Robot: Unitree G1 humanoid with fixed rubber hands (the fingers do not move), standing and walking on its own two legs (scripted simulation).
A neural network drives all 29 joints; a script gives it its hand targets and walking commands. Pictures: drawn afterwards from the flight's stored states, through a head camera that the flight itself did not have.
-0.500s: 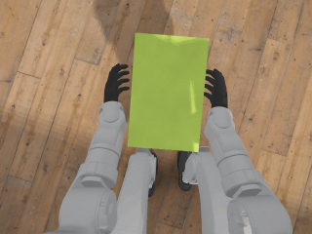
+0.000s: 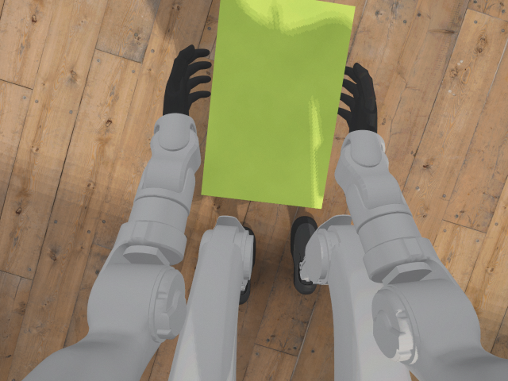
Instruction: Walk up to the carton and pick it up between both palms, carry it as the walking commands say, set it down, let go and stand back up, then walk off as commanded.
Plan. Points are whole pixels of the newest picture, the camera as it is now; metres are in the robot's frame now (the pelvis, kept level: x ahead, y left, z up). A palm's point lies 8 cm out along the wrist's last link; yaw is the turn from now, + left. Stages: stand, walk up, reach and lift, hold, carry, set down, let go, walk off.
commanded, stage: set down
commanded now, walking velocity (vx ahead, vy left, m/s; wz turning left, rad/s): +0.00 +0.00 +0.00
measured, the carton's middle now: (267, 112) +0.48 +0.03 -0.25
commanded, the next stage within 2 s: none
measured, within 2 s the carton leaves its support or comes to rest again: rests again in 1.80 s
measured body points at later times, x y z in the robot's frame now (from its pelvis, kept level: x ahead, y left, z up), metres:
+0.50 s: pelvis -0.01 +0.00 -0.08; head +0.34 +0.02 +0.20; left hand +0.52 +0.15 -0.24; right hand +0.49 -0.10 -0.26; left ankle +0.09 +0.08 -0.50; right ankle +0.12 -0.09 -0.50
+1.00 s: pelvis -0.02 +0.01 -0.14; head +0.33 +0.07 +0.12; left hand +0.54 +0.19 -0.30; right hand +0.53 -0.07 -0.30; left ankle +0.09 +0.08 -0.50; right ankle +0.12 -0.10 -0.50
